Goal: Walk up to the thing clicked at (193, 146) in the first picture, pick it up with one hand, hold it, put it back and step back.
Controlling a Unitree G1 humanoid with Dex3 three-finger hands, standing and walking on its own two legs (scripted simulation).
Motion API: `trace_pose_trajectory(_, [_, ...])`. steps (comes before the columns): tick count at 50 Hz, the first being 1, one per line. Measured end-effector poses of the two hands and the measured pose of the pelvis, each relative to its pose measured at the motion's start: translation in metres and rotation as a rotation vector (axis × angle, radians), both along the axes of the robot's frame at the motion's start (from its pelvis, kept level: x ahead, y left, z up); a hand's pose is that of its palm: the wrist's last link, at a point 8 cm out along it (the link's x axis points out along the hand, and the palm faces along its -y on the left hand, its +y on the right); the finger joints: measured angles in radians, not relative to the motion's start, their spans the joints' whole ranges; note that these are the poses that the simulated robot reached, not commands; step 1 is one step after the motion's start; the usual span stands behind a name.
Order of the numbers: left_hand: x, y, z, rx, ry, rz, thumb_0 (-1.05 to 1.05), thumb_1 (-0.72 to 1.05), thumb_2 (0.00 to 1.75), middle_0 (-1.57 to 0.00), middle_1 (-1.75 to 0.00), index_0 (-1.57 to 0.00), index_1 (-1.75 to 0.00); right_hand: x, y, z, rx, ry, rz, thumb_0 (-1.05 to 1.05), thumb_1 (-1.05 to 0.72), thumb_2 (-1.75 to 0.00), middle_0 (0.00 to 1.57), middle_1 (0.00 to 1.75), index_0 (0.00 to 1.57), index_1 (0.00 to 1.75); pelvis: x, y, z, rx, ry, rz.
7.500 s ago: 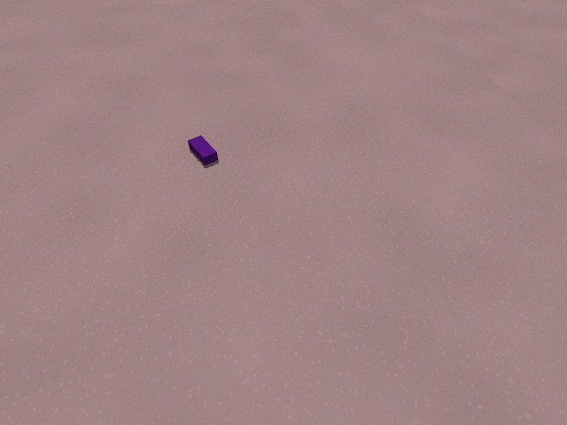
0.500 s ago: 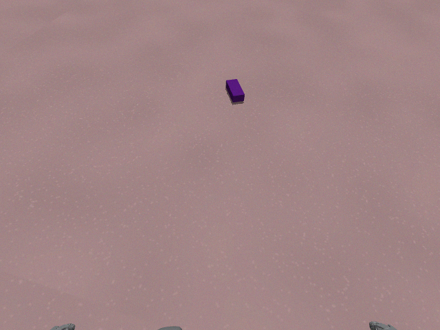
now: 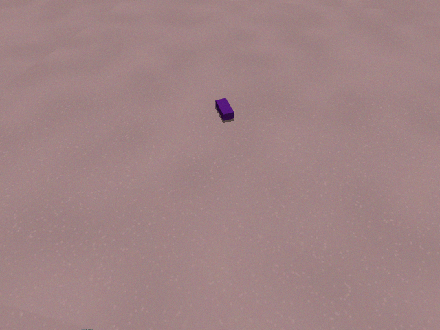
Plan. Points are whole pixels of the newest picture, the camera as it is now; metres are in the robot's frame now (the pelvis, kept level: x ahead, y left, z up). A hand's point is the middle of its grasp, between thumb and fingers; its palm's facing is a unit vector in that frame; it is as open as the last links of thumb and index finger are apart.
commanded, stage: walk up
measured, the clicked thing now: (224, 109) +1.72 +0.03 -0.74
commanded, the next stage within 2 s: stand in 0.12 s
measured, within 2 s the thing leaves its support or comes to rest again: neither
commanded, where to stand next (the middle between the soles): +0.07 +0.02 m, yaw +0 degrees
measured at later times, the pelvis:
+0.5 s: pelvis +0.00 +0.01 +0.01, yaw +1 degrees
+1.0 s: pelvis +0.01 +0.01 +0.01, yaw +2 degrees
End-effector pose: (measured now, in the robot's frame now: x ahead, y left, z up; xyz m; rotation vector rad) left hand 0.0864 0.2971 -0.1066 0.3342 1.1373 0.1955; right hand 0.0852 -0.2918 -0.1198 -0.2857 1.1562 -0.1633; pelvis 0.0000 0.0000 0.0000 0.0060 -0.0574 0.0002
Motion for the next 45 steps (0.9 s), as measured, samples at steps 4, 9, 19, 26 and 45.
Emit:
trace_pose_trajectory(4, [0.006,0.001,0.004,0.0,-0.001,-0.006,0.01,0.91,0.9,-0.2,-0.3,-0.2,-0.3,-0.003,-0.001,0.003,-0.004,0.007,-0.016,0.01,-0.9,-0.89,0.2,0.3,0.2,0.3,-0.001,0.002,0.003,0.0,0.0,-0.008])
trace_pose_trajectory(9, [0.009,0.002,0.005,-0.005,0.008,-0.007,0.01,0.91,0.9,-0.2,-0.3,-0.2,-0.3,-0.01,-0.003,0.006,-0.017,0.028,-0.029,0.01,-0.9,-0.89,0.2,0.3,0.2,0.3,-0.001,0.004,0.007,-0.002,0.001,0.0])
trace_pose_trajectory(19, [-0.008,0.007,0.001,-0.016,0.054,0.024,0.01,0.91,0.9,-0.2,-0.3,-0.2,-0.3,-0.02,-0.003,0.01,-0.034,0.078,-0.023,0.01,-0.9,-0.89,0.2,0.3,0.2,0.3,-0.003,0.005,0.011,-0.005,0.011,0.018])
trace_pose_trajectory(26, [-0.027,0.008,-0.003,-0.02,0.106,0.05,0.01,0.91,0.9,-0.2,-0.3,-0.2,-0.3,-0.016,0.0,0.01,-0.033,0.089,-0.01,0.01,-0.9,-0.89,0.2,0.3,0.2,0.3,-0.001,0.006,0.011,-0.007,0.019,0.026])
trace_pose_trajectory(45, [-0.033,0.01,-0.002,-0.016,0.119,0.079,0.01,0.91,0.9,-0.2,-0.3,-0.2,-0.3,0.01,0.007,0.009,-0.023,0.068,0.027,0.01,-0.9,-0.89,0.2,0.3,0.2,0.3,0.007,0.007,0.011,-0.008,0.027,0.04])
